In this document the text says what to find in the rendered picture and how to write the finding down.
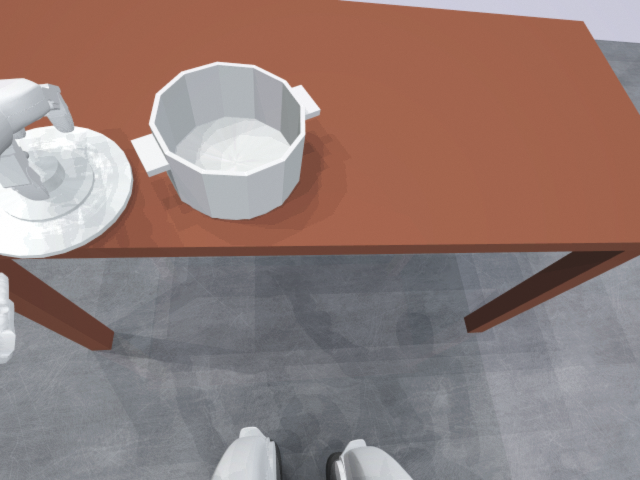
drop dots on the right robot shin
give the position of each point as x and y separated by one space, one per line
354 444

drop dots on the pot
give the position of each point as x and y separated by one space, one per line
230 137

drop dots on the lid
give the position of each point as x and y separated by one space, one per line
96 189

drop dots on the knob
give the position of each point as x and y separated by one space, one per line
48 168

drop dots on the robot right thigh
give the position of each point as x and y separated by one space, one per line
368 463

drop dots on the table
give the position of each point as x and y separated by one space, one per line
440 131

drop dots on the left robot hand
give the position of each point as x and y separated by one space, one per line
23 102

